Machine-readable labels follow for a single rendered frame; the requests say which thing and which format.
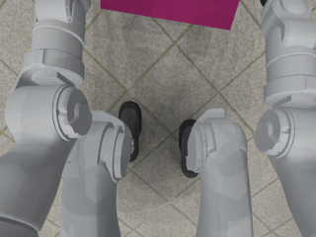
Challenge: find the robot right forearm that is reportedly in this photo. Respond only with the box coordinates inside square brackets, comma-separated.
[260, 0, 316, 110]

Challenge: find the right robot thigh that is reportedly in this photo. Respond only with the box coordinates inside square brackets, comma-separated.
[189, 117, 254, 237]

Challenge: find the robot right upper arm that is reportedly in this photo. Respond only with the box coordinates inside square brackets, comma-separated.
[254, 106, 316, 237]

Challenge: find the robot left upper arm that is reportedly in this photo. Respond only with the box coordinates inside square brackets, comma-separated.
[0, 84, 93, 237]

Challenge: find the robot left forearm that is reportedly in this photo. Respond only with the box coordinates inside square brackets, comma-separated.
[4, 0, 92, 124]

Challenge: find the carton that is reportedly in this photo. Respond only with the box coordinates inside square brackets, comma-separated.
[100, 0, 240, 31]

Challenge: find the robot left foot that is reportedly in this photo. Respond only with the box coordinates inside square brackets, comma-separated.
[118, 101, 142, 163]

